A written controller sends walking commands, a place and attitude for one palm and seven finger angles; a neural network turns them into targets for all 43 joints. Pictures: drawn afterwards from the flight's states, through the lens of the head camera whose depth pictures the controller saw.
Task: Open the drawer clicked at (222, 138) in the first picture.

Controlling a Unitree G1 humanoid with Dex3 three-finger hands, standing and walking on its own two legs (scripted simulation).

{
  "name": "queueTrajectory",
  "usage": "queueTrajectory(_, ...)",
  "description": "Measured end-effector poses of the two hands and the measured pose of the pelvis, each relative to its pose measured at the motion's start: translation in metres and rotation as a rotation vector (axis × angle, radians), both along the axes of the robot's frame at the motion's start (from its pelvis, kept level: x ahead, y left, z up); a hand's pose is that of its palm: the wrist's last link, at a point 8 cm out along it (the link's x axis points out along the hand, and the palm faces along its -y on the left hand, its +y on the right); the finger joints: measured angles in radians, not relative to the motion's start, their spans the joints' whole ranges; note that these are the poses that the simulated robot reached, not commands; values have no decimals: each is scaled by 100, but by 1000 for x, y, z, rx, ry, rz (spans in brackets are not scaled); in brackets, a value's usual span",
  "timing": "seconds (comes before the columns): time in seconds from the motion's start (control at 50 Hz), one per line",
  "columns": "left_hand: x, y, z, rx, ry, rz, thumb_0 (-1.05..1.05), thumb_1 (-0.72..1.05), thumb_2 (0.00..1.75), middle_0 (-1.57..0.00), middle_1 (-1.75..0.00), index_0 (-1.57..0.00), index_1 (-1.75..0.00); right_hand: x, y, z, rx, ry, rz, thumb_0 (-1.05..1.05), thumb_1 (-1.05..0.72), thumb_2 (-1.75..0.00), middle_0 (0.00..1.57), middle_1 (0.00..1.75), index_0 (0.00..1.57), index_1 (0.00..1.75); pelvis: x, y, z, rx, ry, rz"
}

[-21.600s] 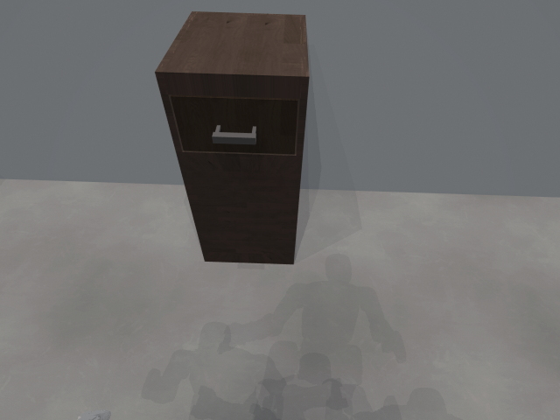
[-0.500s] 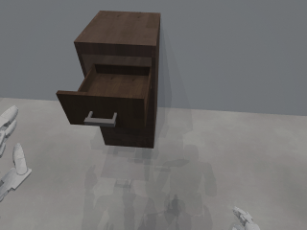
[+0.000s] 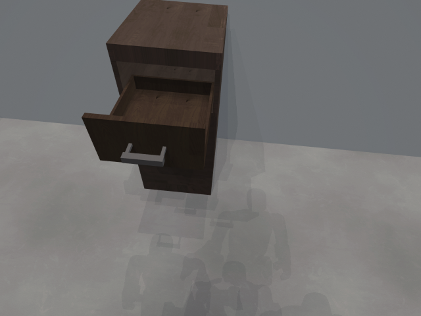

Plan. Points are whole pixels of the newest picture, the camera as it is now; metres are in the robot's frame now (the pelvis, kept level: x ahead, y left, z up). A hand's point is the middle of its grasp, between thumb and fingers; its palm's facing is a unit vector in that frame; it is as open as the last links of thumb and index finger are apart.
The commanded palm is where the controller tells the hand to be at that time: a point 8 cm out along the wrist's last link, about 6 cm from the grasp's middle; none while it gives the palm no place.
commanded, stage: let the arm hang, fingers relaxed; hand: left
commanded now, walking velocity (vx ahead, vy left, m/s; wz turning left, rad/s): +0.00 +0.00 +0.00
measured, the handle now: (144, 153) +0.54 +0.21 -0.08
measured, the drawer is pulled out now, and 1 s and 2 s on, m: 0.30 0.30 0.30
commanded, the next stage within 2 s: look to check the result in 0.80 s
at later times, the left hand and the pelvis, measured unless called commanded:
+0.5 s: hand out of the picture -0.02 +0.18 -0.17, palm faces +0.02 -0.98 -0.20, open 7.3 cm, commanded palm none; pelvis +0.00 +0.01 +0.01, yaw -1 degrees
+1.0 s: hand out of the picture +0.00 +0.16 -0.17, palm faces +0.02 -0.98 -0.18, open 7.3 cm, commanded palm none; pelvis +0.01 +0.00 +0.01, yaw -1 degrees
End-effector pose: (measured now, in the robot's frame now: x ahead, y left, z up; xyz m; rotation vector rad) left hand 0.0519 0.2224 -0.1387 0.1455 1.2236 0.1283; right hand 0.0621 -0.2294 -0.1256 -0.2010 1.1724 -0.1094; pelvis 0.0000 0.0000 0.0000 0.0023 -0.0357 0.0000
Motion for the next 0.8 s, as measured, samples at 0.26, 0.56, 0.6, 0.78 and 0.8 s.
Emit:
queueTrajectory(0.26, -115, 20, 6, 41, 352, 75, 0, 94, 90, -20, -30, -20, -30, -113, 18, -12, 30, 361, -89, 0, -91, -90, 20, 30, 20, 30, 3, 7, 6, -4, -1, -2)
queueTrajectory(0.56, -62, -3, 0, 5, 203, 35, 0, 91, 90, -20, -30, -20, -30, -104, 52, -24, 123, 296, -120, 0, -91, -90, 20, 30, 20, 30, 2, 7, 5, 5, -6, -15)
queueTrajectory(0.6, -55, -6, -1, 4, 189, 28, 1, 91, 90, -20, -30, -20, -30, -101, 51, -24, 123, 286, -123, 0, -91, -90, 20, 30, 20, 30, 3, 7, 5, 5, -4, -17)
queueTrajectory(0.78, -50, -6, 0, 8, 190, 37, 1, 92, 90, -20, -30, -20, -30, -95, 41, -22, 101, 287, -131, 0, -91, -90, 20, 30, 20, 30, 9, 3, 5, 5, -1, -17)
queueTrajectory(0.8, -51, -6, 0, 7, 193, 38, 1, 92, 90, -20, -30, -20, -30, -95, 40, -21, 98, 290, -130, 0, -91, -90, 20, 30, 20, 30, 9, 3, 5, 5, -1, -16)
